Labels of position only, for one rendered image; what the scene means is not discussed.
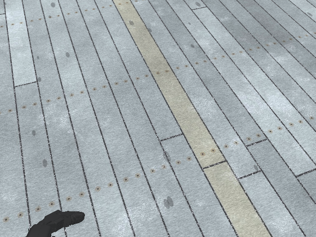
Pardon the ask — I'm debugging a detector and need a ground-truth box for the robot left hand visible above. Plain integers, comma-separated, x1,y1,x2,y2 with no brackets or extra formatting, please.
26,209,85,237

